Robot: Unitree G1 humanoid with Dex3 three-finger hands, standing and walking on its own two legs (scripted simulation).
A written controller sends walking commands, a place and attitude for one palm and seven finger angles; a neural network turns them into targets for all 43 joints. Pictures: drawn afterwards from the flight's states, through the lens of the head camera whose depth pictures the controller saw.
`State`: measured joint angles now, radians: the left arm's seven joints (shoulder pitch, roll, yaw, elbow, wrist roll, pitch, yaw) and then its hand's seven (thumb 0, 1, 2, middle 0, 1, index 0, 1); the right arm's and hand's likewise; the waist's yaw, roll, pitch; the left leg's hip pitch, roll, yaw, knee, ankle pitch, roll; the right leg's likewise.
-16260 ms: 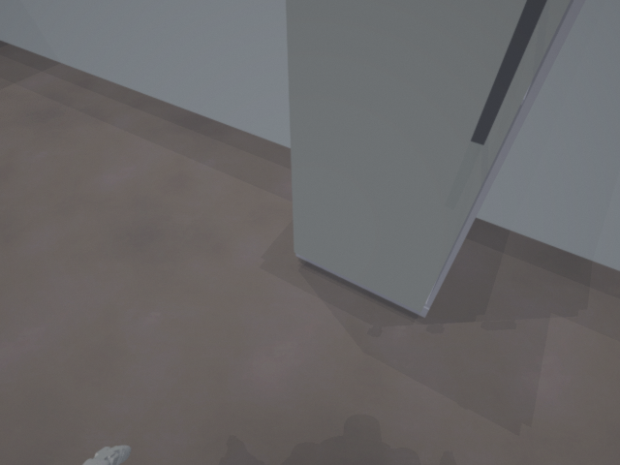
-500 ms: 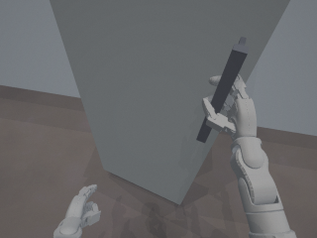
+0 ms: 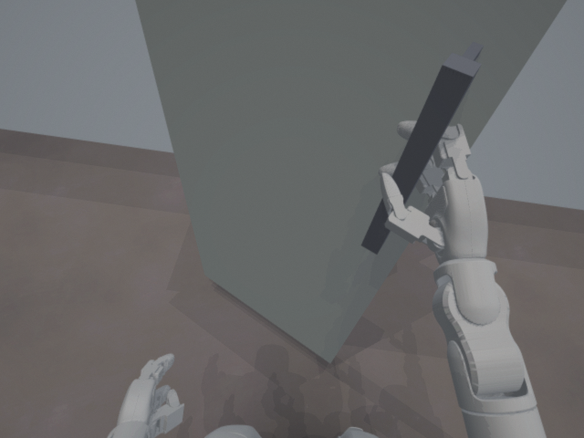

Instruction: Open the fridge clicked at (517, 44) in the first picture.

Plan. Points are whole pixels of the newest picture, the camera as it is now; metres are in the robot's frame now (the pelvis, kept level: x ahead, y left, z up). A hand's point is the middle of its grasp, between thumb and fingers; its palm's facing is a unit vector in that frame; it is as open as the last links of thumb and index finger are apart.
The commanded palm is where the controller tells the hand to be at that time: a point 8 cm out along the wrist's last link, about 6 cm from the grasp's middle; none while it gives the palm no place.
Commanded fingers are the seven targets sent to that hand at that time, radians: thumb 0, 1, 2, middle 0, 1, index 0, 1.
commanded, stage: walk backward, drawing the door open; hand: right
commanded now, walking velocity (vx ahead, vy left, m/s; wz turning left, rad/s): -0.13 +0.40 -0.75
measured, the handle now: (412, 167) +0.39 -0.06 +0.19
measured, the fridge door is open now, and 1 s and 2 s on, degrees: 28 51 65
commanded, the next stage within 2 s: stop walking and hold the door back in 1.26 s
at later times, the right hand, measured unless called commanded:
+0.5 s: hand (335, 253) +0.27 +0.02 +0.17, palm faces +0.14 +0.97 -0.22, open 8.0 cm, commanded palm +0.23 -0.02 +0.19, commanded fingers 0.00 -0.90 -0.90 0.45 1.40 0.45 1.40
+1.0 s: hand (228, 278) +0.22 +0.11 +0.18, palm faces +0.71 +0.68 -0.19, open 7.3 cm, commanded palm +0.16 +0.10 +0.18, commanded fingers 0.00 -0.90 -0.90 0.45 1.40 0.45 1.40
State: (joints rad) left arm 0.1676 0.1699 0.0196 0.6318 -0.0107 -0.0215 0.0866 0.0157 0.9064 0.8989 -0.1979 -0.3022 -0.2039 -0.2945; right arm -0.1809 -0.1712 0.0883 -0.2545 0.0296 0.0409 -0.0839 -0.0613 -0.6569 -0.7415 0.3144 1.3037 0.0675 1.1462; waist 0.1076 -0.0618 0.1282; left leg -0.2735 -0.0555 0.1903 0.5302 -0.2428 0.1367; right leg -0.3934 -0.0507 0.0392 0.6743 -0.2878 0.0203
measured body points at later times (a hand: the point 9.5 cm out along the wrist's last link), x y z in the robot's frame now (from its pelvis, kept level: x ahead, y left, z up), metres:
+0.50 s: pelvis +0.00 +0.19 -0.01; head +0.08 +0.16 +0.42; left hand +0.26 +0.33 -0.12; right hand +0.26 -0.03 +0.19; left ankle +0.02 +0.26 -0.68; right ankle -0.02 +0.00 -0.73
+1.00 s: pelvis +0.09 +0.41 +0.00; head +0.16 +0.34 +0.44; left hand +0.38 +0.39 -0.10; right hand +0.18 +0.08 +0.19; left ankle +0.18 +0.43 -0.67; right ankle -0.02 +0.30 -0.73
